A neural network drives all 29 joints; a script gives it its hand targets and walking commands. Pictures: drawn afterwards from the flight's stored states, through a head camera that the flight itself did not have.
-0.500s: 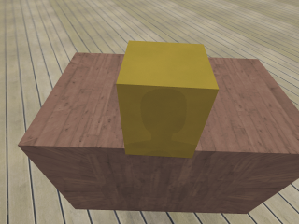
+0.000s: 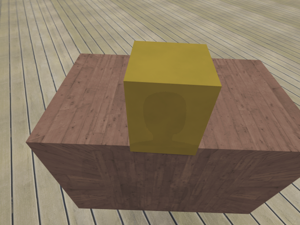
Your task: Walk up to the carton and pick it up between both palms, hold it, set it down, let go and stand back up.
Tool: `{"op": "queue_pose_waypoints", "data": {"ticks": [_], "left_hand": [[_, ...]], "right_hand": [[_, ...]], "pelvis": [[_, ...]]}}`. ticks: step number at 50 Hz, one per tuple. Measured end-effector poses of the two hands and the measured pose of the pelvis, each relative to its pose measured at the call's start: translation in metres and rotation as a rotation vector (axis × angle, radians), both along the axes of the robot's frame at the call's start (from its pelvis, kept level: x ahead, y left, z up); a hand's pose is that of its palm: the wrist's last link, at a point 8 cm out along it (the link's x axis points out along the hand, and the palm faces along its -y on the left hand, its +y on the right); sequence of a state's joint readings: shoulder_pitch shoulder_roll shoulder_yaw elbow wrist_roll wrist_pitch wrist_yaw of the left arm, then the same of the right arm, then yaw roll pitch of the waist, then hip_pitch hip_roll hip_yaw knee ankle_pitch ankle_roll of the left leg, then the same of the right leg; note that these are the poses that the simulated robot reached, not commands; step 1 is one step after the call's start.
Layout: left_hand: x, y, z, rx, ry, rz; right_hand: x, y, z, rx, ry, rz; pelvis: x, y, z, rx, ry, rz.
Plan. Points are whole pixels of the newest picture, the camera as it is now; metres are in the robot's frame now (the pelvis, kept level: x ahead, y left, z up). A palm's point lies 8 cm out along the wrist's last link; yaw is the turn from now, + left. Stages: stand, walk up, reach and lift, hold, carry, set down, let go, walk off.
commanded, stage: stand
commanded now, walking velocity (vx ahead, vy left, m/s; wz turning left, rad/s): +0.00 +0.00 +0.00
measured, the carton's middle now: (166, 100) +0.47 -0.05 +0.09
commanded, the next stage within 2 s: none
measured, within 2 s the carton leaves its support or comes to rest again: neither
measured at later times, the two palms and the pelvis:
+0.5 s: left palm out of the picture -0.06 +0.20 -0.15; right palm out of the picture -0.06 -0.21 -0.15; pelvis -0.01 +0.00 +0.00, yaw +0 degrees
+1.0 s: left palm out of the picture -0.06 +0.18 -0.15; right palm out of the picture -0.06 -0.21 -0.15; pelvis -0.01 -0.01 +0.00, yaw +0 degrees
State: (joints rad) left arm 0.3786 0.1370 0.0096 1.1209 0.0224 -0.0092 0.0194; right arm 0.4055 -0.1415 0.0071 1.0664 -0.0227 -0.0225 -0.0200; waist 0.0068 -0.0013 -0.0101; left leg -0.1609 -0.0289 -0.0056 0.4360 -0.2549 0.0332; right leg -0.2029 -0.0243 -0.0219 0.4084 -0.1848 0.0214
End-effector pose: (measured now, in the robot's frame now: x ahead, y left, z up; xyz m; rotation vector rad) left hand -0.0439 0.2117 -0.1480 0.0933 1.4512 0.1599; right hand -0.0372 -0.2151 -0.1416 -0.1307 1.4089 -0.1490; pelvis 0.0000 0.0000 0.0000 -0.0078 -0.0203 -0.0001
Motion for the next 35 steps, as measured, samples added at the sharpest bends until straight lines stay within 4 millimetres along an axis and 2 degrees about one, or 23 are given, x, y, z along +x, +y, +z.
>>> {"op": "queue_pose_waypoints", "data": {"ticks": [15, 35], "left_hand": [[-0.017, -0.011, -0.002, -0.014, 0.048, 0.003], [-0.020, -0.022, -0.002, -0.018, 0.057, 0.003]], "right_hand": [[-0.016, 0.008, -0.004, 0.020, 0.040, -0.011], [-0.026, 0.004, -0.006, 0.030, 0.069, -0.020]], "pelvis": [[-0.007, -0.001, -0.001, 0.004, -0.003, 0.001], [-0.011, -0.009, -0.001, 0.005, -0.001, 0.001]]}}
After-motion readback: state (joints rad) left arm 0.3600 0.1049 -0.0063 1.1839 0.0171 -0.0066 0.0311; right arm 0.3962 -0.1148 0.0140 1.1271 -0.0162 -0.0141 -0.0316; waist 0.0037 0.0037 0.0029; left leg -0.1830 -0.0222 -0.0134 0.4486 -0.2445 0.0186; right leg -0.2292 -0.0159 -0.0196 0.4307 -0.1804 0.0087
